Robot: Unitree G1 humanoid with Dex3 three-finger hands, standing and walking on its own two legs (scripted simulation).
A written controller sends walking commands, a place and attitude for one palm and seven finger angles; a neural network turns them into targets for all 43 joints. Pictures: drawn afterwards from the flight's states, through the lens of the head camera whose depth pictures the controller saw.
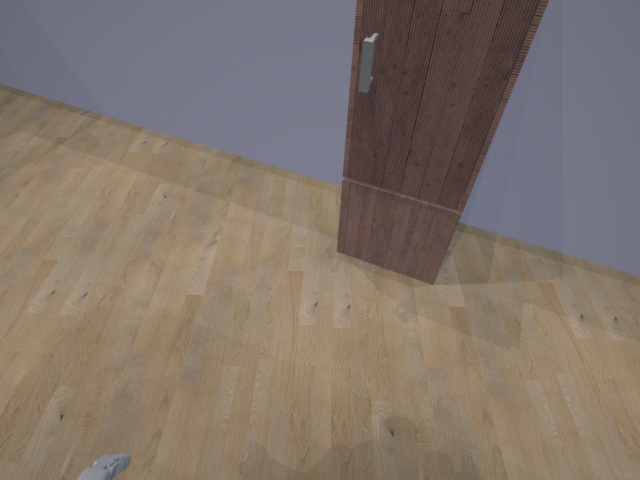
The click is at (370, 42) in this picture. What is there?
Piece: cupboard door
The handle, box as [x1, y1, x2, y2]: [358, 33, 377, 92]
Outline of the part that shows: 377,33 374,33 369,38 366,37 363,40 358,89 359,91 366,92 372,80 370,72 374,41 377,37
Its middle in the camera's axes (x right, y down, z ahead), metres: +0.12 -0.44 +0.97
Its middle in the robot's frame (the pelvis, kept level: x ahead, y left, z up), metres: +1.04 -0.07 +0.06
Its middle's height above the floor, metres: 0.83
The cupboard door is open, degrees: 0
